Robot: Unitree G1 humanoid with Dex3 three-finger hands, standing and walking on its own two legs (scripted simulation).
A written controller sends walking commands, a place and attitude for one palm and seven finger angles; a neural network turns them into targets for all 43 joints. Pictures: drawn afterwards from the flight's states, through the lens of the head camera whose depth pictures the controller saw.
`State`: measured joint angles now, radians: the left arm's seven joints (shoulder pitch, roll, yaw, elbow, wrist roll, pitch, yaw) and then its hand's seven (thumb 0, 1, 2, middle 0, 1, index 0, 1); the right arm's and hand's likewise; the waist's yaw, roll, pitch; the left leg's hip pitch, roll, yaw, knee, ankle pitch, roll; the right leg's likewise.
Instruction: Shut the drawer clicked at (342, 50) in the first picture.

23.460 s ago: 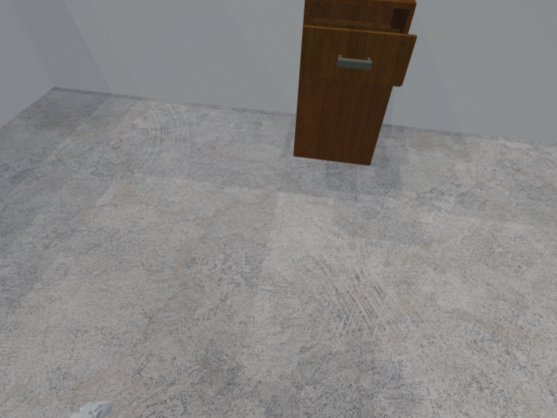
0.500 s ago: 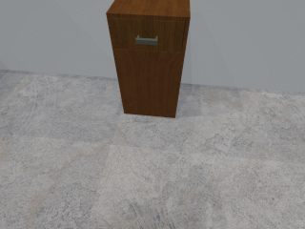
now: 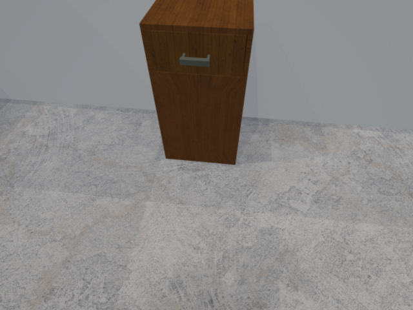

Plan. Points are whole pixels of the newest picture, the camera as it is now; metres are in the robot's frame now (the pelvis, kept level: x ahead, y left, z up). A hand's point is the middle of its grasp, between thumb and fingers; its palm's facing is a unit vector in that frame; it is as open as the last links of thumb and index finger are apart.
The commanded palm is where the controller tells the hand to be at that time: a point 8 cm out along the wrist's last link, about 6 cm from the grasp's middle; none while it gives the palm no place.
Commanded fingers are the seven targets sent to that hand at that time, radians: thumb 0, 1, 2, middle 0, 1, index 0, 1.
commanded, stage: stand and wait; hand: left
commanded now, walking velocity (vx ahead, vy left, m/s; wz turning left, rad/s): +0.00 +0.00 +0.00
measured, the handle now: (195, 58) +1.04 +0.10 -0.06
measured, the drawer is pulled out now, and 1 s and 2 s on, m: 0.00 0.00 0.00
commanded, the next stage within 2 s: none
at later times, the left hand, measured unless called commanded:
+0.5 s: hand out of the picture +0.10 +0.24 -0.16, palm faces -0.03 -0.94 -0.33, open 7.4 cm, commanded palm none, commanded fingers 0.00 0.90 0.90 -0.20 -0.30 -0.20 -0.30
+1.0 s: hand out of the picture +0.09 +0.24 -0.16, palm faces -0.03 -0.94 -0.33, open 7.4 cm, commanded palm none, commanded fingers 0.00 0.90 0.90 -0.20 -0.30 -0.20 -0.30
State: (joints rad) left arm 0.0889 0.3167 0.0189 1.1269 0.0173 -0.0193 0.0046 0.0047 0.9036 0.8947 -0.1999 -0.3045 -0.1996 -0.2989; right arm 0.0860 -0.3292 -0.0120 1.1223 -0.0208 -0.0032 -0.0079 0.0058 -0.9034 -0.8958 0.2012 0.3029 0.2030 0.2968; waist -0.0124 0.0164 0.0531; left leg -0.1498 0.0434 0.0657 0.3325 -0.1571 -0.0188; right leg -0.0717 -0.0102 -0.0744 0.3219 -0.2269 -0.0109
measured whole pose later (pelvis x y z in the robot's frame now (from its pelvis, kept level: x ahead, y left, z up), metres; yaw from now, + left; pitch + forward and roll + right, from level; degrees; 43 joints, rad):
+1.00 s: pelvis +0.01 +0.00 +0.00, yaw -1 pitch -2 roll +0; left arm 0.12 0.31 0.02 1.13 0.02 -0.02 0.01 0.00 0.90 0.89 -0.20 -0.30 -0.20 -0.30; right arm 0.12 -0.32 -0.01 1.13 -0.02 0.00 -0.01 0.01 -0.90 -0.90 0.20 0.30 0.20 0.30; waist -0.01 0.00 0.04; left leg -0.11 0.05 0.08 0.31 -0.17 -0.02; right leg -0.03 0.00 -0.06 0.29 -0.23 -0.01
